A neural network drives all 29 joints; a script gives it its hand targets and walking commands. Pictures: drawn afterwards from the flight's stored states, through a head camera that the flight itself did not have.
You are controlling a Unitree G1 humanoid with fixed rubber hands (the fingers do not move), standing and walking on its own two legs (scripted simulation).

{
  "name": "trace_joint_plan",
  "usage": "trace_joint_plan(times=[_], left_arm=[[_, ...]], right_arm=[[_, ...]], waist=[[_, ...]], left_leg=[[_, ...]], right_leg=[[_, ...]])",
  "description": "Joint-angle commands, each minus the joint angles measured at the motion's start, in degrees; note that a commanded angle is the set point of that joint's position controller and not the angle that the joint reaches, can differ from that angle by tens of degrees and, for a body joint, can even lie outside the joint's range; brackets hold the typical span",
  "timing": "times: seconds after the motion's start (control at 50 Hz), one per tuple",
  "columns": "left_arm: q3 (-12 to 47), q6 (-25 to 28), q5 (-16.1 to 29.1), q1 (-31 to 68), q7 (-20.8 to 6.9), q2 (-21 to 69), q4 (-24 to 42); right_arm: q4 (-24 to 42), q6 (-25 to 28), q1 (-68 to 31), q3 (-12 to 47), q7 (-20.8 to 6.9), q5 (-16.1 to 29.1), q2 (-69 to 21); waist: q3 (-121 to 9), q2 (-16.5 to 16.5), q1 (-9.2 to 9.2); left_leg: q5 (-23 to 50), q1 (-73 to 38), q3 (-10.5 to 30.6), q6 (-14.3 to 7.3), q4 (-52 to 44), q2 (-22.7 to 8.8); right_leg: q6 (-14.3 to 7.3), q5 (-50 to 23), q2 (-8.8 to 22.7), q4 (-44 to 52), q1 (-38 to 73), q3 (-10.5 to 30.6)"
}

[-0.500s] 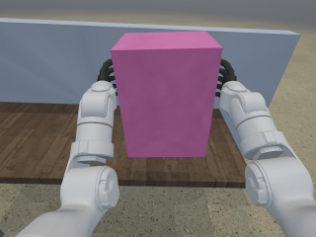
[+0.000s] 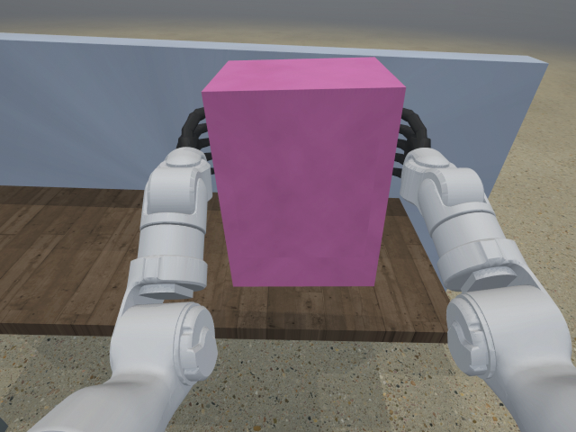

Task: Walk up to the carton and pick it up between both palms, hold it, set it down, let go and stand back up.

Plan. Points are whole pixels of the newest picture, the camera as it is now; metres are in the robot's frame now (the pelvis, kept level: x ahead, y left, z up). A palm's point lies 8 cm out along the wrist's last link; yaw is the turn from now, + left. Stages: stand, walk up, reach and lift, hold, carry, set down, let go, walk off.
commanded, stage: set down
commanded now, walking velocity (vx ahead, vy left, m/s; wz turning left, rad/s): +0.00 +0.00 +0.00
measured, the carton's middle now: (302, 174) +0.43 -0.01 +0.22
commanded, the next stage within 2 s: none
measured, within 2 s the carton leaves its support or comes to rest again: neither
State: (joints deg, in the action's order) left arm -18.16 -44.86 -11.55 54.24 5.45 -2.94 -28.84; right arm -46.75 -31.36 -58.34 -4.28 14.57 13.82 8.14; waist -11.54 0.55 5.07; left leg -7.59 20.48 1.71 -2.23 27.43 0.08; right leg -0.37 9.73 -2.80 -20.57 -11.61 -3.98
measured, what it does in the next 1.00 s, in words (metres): stands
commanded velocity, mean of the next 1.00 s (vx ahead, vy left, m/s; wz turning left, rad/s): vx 0.00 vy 0.00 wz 0.00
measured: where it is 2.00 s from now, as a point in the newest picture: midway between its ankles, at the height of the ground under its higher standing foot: outside the picture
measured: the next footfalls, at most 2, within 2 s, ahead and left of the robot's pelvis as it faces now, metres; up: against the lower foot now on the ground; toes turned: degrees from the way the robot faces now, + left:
none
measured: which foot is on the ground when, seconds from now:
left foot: down 0.00-1.00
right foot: down 0.00-1.00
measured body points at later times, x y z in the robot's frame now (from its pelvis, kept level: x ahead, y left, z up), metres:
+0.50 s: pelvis +0.01 +0.00 +0.00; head -0.05 +0.04 +0.45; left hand +0.43 +0.15 +0.25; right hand +0.42 -0.16 +0.26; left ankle +0.07 +0.09 -0.74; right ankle +0.01 -0.11 -0.74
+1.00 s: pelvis +0.03 +0.00 +0.00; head -0.02 +0.05 +0.45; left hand +0.45 +0.16 +0.23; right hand +0.44 -0.15 +0.23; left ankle +0.07 +0.09 -0.74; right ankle +0.01 -0.11 -0.74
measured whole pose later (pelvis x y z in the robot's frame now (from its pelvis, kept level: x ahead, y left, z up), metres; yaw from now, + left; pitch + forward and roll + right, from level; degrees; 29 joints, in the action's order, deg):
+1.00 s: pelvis +0.03 +0.00 +0.00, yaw +0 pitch +0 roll -3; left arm -19.6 -28.2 -13.0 52.1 1.4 -3.4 -34.5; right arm -52.0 -11.3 -53.6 -12.9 12.3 6.4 2.5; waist -6.6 2.4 5.1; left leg -10.1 16.8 1.7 -2.2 27.4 0.2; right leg -0.4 10.3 -2.8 -16.9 -6.2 -3.9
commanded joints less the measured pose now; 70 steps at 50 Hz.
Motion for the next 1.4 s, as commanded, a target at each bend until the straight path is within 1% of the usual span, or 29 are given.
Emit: trace_joint_plan(times=[0.0, 0.04, 0.06, 0.12, 0.14, 0.16, 0.18, 0.2, 0.22, 0.26, 0.28, 0.3, 0.36, 0.38, 0.42, 0.5, 0.52, 0.58, 0.62, 0.64, 0.68, 0.76, 0.88, 0.96, 1.02, 1.12, 1.18, 1.28, 1.38], left_arm=[[19.99, 2.59, 9.24, 44.48, -10.5, 32.8, 8.32], [19.4, 3.97, 9.01, 46.12, -10.64, 32.74, 7.59], [19.83, 4.76, 9.22, 46.86, -10.68, 33.23, 7.89], [17.52, 7.48, 8.01, 47.5, -11.26, 32.19, 5.67], [15.92, 8.42, 6.78, 46.55, -11.63, 31.54, 4.04], [13.71, 9.44, 5.17, 46.02, -12.2, 30.26, 2.0], [10.99, 10.53, 3.31, 44.66, -12.89, 28.79, -1.36], [8.18, 11.36, 1.14, 42.51, -13.67, 27.07, -4.28], [6.72, 12.02, -0.11, 41.47, -14.41, 25.88, -6.26], [5.18, 13.18, -1.77, 39.25, -15.32, 23.78, -6.46], [5.58, 13.92, -1.73, 39.31, -15.47, 23.47, -5.63], [5.9, 14.49, -1.55, 39.2, -15.56, 23.26, -5.36], [9.22, 16.68, 0.42, 40.38, -14.84, 24.4, -2.46], [10.18, 17.1, 0.85, 40.28, -14.59, 24.95, -2.43], [10.59, 17.69, 0.74, 38.44, -14.42, 25.2, -2.91], [11.15, 18.1, 0.42, 34.96, -14.71, 25.44, -3.35], [11.6, 18.02, 0.48, 34.15, -14.74, 25.61, -3.58], [12.67, 17.88, 0.67, 32.07, -14.55, 26.34, -2.28], [14.22, 18.09, 1.22, 31.67, -14.4, 27.21, -0.99], [14.25, 18.13, 1.18, 30.61, -14.32, 27.38, -0.84], [15.33, 18.26, 1.49, 29.43, -14.17, 28.34, -0.54], [16.51, 18.53, 1.38, 28.43, -14.14, 29.56, -0.22], [15.68, 19.41, 0.64, 28.98, -14.24, 28.99, -2.32], [14.38, 20.49, 0.09, 30.03, -14.27, 28.41, -5.29], [12.85, 21.42, -0.52, 30.36, -14.57, 27.41, -8.02], [10.9, 23.36, -1.46, 31.43, -14.88, 26.1, -10.54], [11.81, 25.07, -0.59, 33.01, -14.41, 26.47, -9.39], [12.66, 27.15, 0.05, 32.04, -13.94, 27.39, -10.18], [11.72, 28.0, -0.48, 30.49, -14.23, 27.4, -12.35]], right_arm=[[21.68, 2.1, -54.78, 13.43, -9.83, 14.05, -34.7], [20.34, 3.31, -55.43, 12.17, -10.01, 12.59, -34.77], [20.41, 4.23, -55.68, 11.62, -10.15, 11.73, -34.85], [17.8, 7.48, -55.43, 8.45, -10.7, 7.51, -34.81], [15.21, 8.55, -53.79, 6.85, -10.98, 5.58, -34.36], [12.78, 9.85, -52.33, 4.63, -11.34, 3.09, -33.92], [10.06, 11.07, -50.5, 1.68, -11.76, 0.06, -33.22], [7.46, 11.98, -47.8, -0.22, -12.25, -2.3, -32.88], [4.84, 12.69, -45.22, -2.1, -12.61, -4.18, -32.46], [1.35, 13.96, -41.56, -2.95, -13.1, -6.14, -32.59], [0.57, 14.79, -40.43, -3.11, -13.25, -6.6, -32.84], [0.56, 15.67, -40.52, -3.17, -13.34, -6.9, -32.74], [3.5, 18.73, -42.47, -0.84, -13.17, -6.73, -35.01], [3.81, 19.42, -42.44, -0.33, -13.03, -6.83, -35.26], [4.7, 20.29, -41.53, 0.67, -12.65, -7.16, -35.63], [6.25, 21.29, -39.04, 1.65, -11.89, -7.95, -35.07], [6.81, 21.49, -38.9, 1.91, -11.65, -7.75, -34.7], [9.34, 22.13, -38.62, 3.62, -11.23, -7.03, -34.33], [11.53, 22.7, -38.8, 4.73, -10.99, -6.51, -34.24], [12.7, 22.97, -38.99, 5.3, -10.85, -6.35, -34.32], [13.98, 23.34, -38.69, 6.02, -10.53, -6.08, -33.93], [14.63, 23.74, -37.61, 5.94, -10.32, -6.04, -33.19], [11.5, 23.85, -35.76, 3.48, -10.66, -7.62, -32.27], [9.29, 24.35, -36.11, 0.49, -11.21, -9.72, -32.16], [6.84, 24.63, -35.33, -2.07, -11.67, -11.97, -31.78], [4.03, 25.29, -34.48, -4.67, -12.45, -14.48, -32.21], [4.12, 26.13, -34.54, -4.06, -12.99, -15.23, -33.3], [4.3, 27.36, -33.14, -3.41, -13.24, -16.29, -34.35], [4.6, 28.11, -32.53, -3.62, -13.19, -16.88, -34.29]], waist=[[-23.37, -5.74, -2.09], [-22.74, -6.09, -2.38], [-23.56, -6.61, -2.15], [-22.41, -5.99, -2.15], [-20.71, -6.25, -2.02], [-18.31, -5.67, -1.79], [-15.12, -4.8, -1.48], [-12.45, -3.59, -2.05], [-10.18, -3.0, -1.47], [-8.44, -1.68, -1.96], [-8.46, -1.84, -1.78], [-8.6, -2.06, -1.7], [-13.09, -2.65, -1.51], [-13.77, -2.98, -1.19], [-14.62, -2.82, -1.3], [-14.69, -1.91, -0.74], [-14.56, -2.19, -0.34], [-15.76, -2.53, -0.12], [-17.47, -3.21, 0.31], [-17.84, -3.11, 0.07], [-18.73, -3.66, 0.58], [-17.83, -4.74, 1.48], [-15.3, -5.19, 2.22], [-13.79, -5.22, 2.07], [-11.63, -4.46, 2.47], [-10.69, -3.95, 1.95], [-13.67, -4.32, 1.74], [-16.29, -4.4, 1.51], [-15.99, -4.21, 1.46]], left_leg=[[3.1, -23.0, 0.68, 2.88, -7.35, 0.06], [1.65, -22.67, 0.75, 2.97, -7.58, -0.18], [1.52, -23.3, 0.74, 3.22, -7.61, -0.33], [-0.97, -23.52, 0.49, 3.17, -8.47, -0.6], [-2.34, -23.65, 0.4, 3.28, -9.14, -0.83], [-4.56, -23.02, 0.18, 3.01, -9.97, -0.91], [-7.36, -21.93, -0.24, 2.61, -10.97, -0.91], [-9.25, -21.25, -0.84, 1.87, -11.78, -0.82], [-10.64, -20.58, -1.35, 1.5, -12.34, -0.62], [-9.29, -21.09, -2.37, 0.94, -12.65, -0.17], [-8.02, -21.57, -2.57, 1.13, -12.5, 0.07], [-6.96, -21.9, -2.68, 1.27, -12.51, 0.11], [-2.27, -24.65, -2.82, 1.79, -11.44, 0.27], [-1.12, -25.56, -2.87, 1.89, -11.13, 0.33], [0.27, -26.53, -2.94, 1.72, -10.9, 0.36], [2.08, -27.78, -3.0, 1.41, -10.78, 0.44], [3.11, -28.11, -2.81, 1.56, -10.57, 0.42], [6.94, -29.79, -2.59, 1.87, -9.65, 0.56], [9.55, -31.11, -2.26, 2.27, -8.8, 0.54], [10.99, -31.57, -2.22, 2.39, -8.39, 0.58], [13.88, -33.08, -1.82, 3.03, -7.41, 0.49], [17.1, -34.33, -1.21, 4.0, -6.63, 0.22], [15.37, -33.87, -1.3, 4.25, -6.92, 0.06], [9.93, -32.04, -1.67, 3.9, -8.24, -0.09], [5.97, -30.04, -1.98, 3.39, -9.43, -0.14], [2.62, -28.25, -2.5, 2.92, -10.73, -0.15], [5.67, -29.4, -2.57, 3.43, -10.08, -0.19], [10.08, -31.12, -2.6, 4.14, -8.84, -0.23], [11.33, -30.91, -2.73, 4.19, -8.47, -0.18]], right_leg=[[1.68, -0.31, -2.01, 4.7, 5.34, 3.38], [1.42, 1.29, -1.77, 5.01, 4.36, 3.36], [1.22, 1.71, -1.68, 5.05, 3.84, 3.12], [0.96, 4.53, -1.14, 5.72, 2.69, 2.74], [0.73, 6.06, -0.86, 6.09, 2.33, 2.66], [0.77, 8.06, -0.5, 6.38, 2.19, 2.54], [0.65, 10.88, -0.12, 6.82, 2.03, 2.36], [0.75, 13.22, 0.03, 7.02, 2.63, 2.24], [0.89, 14.46, 0.26, 7.03, 3.39, 2.12], [1.49, 13.65, 0.55, 6.89, 5.39, 1.91], [1.75, 12.43, 0.71, 6.77, 5.99, 1.98], [1.98, 11.04, 0.73, 6.63, 6.53, 1.72], [2.6, 5.39, 0.68, 5.93, 8.1, 1.43], [2.77, 3.89, 0.83, 5.88, 8.25, 1.35], [2.92, 2.15, 0.76, 5.81, 9.14, 1.05], [3.43, -0.38, 0.86, 5.91, 10.78, 0.66], [3.46, -1.59, 0.75, 5.8, 11.02, 0.41], [3.63, -5.56, 0.64, 5.71, 11.91, 0.02], [3.56, -8.13, 0.5, 5.34, 12.52, -0.27], [3.66, -9.98, 0.46, 5.22, 12.92, -0.27], [3.57, -12.47, 0.36, 5.14, 13.11, -0.49], [3.26, -13.68, 0.15, 5.31, 12.75, -0.79], [2.95, -11.36, 0.35, 5.8, 11.46, -0.81], [2.6, -6.77, 0.73, 6.31, 10.42, -0.81], [2.59, -4.47, 1.01, 6.45, 9.98, -0.85], [2.73, -2.49, 1.33, 6.2, 9.61, -0.9], [2.86, -5.45, 1.28, 5.47, 9.91, -1.08], [3.03, -9.22, 1.2, 5.16, 10.1, -1.25], [3.2, -11.45, 1.3, 4.93, 10.54, -1.21]])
